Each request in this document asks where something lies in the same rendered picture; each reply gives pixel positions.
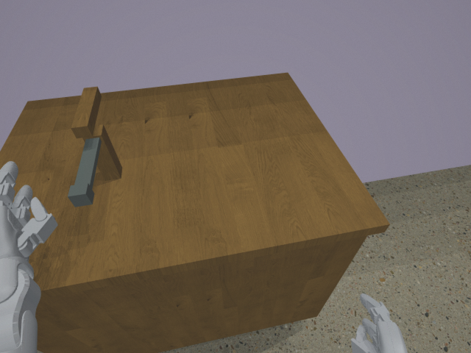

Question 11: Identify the left robot forearm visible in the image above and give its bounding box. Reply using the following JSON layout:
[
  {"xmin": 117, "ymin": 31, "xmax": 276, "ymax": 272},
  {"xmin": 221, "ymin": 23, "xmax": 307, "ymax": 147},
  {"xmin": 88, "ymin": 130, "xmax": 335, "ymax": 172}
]
[{"xmin": 0, "ymin": 257, "xmax": 41, "ymax": 353}]

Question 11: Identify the tap lever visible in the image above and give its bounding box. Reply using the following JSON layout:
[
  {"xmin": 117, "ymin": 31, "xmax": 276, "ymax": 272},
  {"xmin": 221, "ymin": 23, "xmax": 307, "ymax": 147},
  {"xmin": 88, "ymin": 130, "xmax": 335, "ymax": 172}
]
[{"xmin": 68, "ymin": 138, "xmax": 102, "ymax": 207}]

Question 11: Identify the counter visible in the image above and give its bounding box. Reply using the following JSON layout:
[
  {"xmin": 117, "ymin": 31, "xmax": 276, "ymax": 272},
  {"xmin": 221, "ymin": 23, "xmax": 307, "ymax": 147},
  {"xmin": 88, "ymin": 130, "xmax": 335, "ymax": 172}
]
[{"xmin": 0, "ymin": 73, "xmax": 390, "ymax": 353}]

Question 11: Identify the right robot hand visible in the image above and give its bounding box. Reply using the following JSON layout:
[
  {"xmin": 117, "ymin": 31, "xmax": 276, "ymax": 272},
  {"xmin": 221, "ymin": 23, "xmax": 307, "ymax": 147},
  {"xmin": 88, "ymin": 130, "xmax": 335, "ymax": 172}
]
[{"xmin": 351, "ymin": 293, "xmax": 408, "ymax": 353}]

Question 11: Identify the left robot hand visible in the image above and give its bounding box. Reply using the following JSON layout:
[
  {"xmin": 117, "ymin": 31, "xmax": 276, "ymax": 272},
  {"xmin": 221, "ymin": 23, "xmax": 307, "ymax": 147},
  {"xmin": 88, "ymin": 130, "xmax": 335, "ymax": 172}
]
[{"xmin": 0, "ymin": 161, "xmax": 58, "ymax": 262}]

